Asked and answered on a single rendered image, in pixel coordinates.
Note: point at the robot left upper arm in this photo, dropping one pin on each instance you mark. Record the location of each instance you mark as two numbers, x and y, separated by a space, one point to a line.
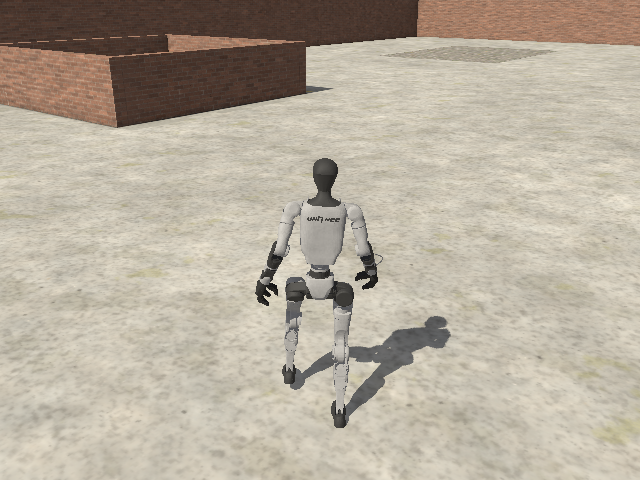
290 211

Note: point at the robot right shin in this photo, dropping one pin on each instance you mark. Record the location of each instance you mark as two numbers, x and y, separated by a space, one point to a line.
340 376

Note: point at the robot left hand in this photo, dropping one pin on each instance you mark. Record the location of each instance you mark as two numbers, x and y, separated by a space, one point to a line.
261 290

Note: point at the robot right forearm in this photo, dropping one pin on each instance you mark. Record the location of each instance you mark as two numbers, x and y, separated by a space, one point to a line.
369 262

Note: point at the robot right hand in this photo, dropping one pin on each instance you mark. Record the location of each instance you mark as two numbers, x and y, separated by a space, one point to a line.
364 275

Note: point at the robot left forearm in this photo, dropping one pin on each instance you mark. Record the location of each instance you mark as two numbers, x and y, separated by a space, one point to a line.
271 266

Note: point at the robot right upper arm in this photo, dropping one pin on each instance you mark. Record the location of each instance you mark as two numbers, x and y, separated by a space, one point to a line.
355 214

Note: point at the robot left thigh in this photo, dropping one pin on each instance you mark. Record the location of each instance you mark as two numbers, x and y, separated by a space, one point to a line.
295 291

